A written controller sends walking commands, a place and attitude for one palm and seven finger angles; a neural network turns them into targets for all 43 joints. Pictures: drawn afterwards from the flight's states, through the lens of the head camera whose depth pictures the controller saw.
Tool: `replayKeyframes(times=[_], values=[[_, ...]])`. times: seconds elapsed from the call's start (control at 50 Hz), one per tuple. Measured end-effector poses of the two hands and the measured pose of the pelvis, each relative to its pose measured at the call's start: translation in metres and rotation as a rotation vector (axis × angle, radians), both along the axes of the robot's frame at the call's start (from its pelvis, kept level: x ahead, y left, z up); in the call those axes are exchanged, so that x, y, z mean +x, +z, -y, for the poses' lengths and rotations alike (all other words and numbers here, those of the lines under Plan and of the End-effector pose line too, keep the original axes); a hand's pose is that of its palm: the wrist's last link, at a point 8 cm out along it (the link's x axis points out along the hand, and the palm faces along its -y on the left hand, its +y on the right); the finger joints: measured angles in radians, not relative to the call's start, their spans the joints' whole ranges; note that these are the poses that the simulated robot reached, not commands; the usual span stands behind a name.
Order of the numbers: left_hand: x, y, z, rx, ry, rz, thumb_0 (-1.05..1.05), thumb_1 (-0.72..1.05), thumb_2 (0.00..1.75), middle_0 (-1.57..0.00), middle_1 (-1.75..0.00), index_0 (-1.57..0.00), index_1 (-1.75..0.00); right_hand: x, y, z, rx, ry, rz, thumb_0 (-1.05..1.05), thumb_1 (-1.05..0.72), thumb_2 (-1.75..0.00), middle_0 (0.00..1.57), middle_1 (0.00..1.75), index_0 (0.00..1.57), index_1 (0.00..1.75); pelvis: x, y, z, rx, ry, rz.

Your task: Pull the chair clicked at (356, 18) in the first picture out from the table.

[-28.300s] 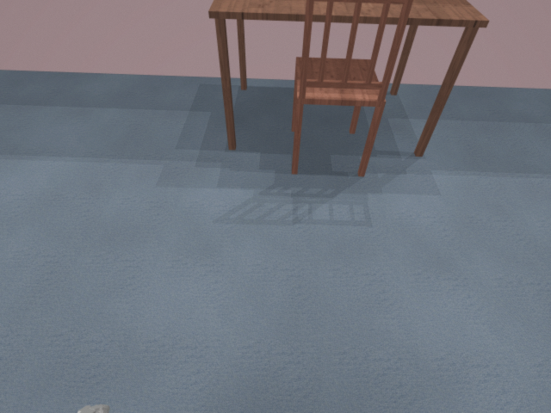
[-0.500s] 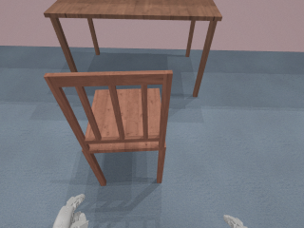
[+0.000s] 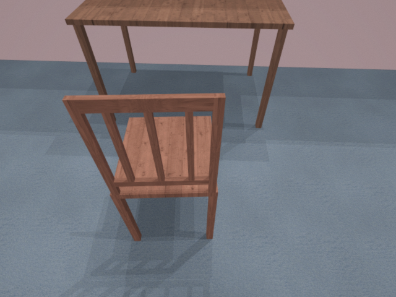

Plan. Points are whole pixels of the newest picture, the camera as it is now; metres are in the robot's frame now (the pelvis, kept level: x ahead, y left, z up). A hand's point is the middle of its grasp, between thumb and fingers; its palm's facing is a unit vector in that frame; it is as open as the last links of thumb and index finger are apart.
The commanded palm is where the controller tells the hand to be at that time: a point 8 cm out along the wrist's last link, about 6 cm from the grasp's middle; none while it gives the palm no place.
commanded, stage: let the arm hang, fingers relaxed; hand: left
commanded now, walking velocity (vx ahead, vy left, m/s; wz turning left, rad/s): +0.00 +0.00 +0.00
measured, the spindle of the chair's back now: (155, 150) +0.52 +0.16 -0.07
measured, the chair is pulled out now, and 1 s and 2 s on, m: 0.67 0.67 0.67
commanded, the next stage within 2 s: look to check the result in 0.40 s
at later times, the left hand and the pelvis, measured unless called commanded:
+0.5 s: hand out of the picture -0.01 +0.14 -0.18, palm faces +0.04 -0.99 -0.16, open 7.3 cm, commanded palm none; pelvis +0.00 -0.01 +0.00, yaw +0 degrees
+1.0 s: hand out of the picture +0.00 +0.15 -0.18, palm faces +0.04 -0.98 -0.17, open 7.3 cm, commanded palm none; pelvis +0.00 -0.01 +0.00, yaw +0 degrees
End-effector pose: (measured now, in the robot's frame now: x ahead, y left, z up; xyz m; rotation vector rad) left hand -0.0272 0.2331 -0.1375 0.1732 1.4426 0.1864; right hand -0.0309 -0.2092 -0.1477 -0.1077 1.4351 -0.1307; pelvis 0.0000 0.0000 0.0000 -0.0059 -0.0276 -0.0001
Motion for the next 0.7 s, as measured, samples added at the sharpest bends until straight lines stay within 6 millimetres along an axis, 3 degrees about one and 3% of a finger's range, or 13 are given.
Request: replayKeyframes(times=[0.28, 0.7], values=[[0.005, -0.009, 0.041, -0.076, 0.004, 0.029, 0.00, 0.91, 0.90, -0.20, -0.30, -0.20, -0.30, 0.000, -0.002, -0.005, 0.020, -0.019, 0.017, 0.00, -0.91, -0.90, 0.20, 0.30, 0.20, 0.30, -0.004, -0.002, 0.008, 0.003, -0.005, -0.007], [0.013, -0.008, 0.035, -0.053, 0.010, 0.038, 0.00, 0.91, 0.90, -0.20, -0.30, -0.20, -0.30, 0.003, -0.001, 0.002, 0.010, -0.021, 0.003, 0.00, -0.91, -0.90, 0.20, 0.30, 0.20, 0.30, 0.001, -0.001, 0.013, 0.003, -0.001, -0.008]])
